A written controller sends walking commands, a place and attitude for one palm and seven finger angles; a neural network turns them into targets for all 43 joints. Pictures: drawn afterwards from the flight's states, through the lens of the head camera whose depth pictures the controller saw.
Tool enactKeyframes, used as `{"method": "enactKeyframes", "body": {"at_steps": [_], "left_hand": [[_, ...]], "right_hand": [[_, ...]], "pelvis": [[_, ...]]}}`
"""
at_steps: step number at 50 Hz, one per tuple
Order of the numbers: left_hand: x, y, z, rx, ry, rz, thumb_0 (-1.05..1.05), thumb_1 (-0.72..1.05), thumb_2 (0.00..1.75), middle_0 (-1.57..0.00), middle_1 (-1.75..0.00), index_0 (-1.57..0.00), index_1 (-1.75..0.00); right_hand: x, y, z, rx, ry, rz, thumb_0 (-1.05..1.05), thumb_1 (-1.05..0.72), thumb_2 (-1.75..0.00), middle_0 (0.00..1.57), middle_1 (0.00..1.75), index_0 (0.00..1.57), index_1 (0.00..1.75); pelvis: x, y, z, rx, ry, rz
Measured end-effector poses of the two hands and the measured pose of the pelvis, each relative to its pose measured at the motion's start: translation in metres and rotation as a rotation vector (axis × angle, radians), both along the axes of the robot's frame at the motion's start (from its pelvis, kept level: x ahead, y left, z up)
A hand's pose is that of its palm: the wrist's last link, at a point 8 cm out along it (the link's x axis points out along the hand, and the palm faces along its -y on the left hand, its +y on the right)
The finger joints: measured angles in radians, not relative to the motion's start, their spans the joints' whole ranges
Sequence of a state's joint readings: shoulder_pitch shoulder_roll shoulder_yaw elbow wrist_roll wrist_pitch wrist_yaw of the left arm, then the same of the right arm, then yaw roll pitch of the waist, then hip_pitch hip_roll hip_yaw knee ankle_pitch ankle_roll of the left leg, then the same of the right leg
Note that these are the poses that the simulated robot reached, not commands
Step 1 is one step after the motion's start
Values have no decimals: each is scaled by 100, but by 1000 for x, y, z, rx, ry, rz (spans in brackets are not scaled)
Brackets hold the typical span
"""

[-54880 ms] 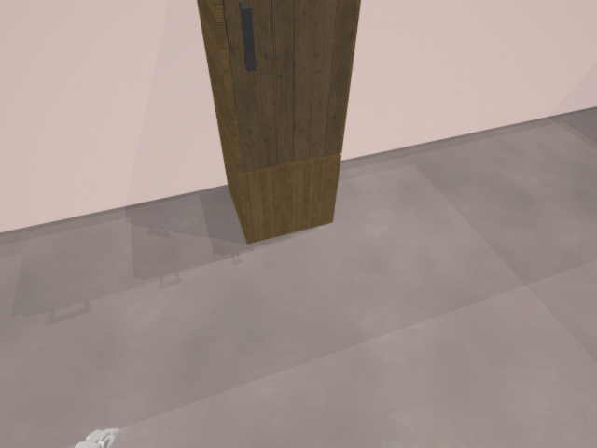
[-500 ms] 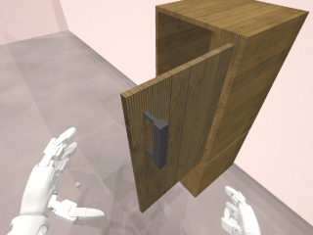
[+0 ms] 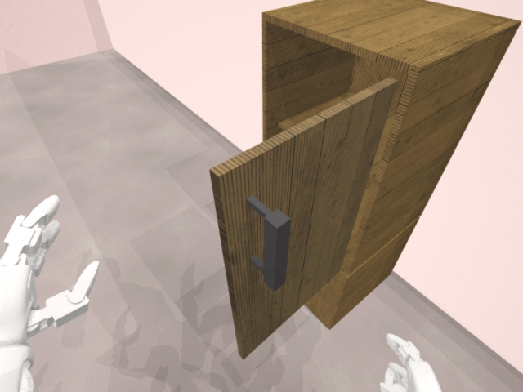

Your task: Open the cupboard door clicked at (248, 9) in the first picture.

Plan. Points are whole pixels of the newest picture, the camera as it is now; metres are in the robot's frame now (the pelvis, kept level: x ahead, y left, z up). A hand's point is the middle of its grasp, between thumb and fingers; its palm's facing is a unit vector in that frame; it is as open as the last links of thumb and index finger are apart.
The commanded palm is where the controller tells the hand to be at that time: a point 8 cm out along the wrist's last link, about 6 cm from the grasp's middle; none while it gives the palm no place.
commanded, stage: draw the hand back to the body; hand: left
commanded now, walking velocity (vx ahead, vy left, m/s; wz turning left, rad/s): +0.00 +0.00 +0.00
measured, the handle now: (265, 244) +0.30 +0.04 +0.11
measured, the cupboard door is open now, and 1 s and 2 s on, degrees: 93 93 93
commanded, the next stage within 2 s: step back with the hand held close in 0.44 s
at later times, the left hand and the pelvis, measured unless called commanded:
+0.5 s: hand (81, 288) +0.18 +0.23 +0.15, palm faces +0.44 -0.81 -0.39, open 7.4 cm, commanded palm +0.13 +0.27 +0.17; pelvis +0.00 -0.03 +0.00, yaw +0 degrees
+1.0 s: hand (70, 299) +0.17 +0.24 +0.16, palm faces +0.33 -0.79 -0.51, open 7.4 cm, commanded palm +0.10 +0.28 +0.18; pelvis -0.04 -0.02 -0.01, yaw -2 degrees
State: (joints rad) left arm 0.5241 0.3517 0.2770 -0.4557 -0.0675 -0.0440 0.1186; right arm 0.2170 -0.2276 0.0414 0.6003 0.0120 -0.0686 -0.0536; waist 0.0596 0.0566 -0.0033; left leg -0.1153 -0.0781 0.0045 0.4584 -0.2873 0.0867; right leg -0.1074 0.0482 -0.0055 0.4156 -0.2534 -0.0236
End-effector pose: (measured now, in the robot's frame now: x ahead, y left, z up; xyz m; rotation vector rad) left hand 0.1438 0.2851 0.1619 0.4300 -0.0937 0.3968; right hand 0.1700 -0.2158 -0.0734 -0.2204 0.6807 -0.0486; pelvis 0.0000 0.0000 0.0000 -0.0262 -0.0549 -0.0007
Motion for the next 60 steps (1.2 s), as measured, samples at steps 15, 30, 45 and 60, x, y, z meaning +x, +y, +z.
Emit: {"method": "enactKeyframes", "body": {"at_steps": [15,30,45,60], "left_hand": [[-3,-7,2,-9,-5,43,1,86,89,-20,-30,-21,-30],[-6,-22,10,18,-17,50,1,89,90,-21,-30,-21,-30],[-3,-22,-4,88,39,-79,1,89,90,-21,-30,-21,-30],[-58,10,9,190,-69,-29,1,89,90,-21,-30,-21,-30]], "right_hand": [[2,-17,-1,8,5,-6,1,-90,-90,20,30,20,30],[0,-33,-4,27,5,-15,1,-90,-90,20,30,20,30],[-47,-64,-4,-53,107,-175,1,-90,-90,20,29,20,30],[-97,-27,-16,-20,46,-151,1,-90,-90,20,30,20,30]], "pelvis": [[-3,-15,2,8,-7,4],[-6,-34,3,12,-13,5],[-29,-23,-2,7,60,-20],[-79,-1,-17,22,37,-31]]}}
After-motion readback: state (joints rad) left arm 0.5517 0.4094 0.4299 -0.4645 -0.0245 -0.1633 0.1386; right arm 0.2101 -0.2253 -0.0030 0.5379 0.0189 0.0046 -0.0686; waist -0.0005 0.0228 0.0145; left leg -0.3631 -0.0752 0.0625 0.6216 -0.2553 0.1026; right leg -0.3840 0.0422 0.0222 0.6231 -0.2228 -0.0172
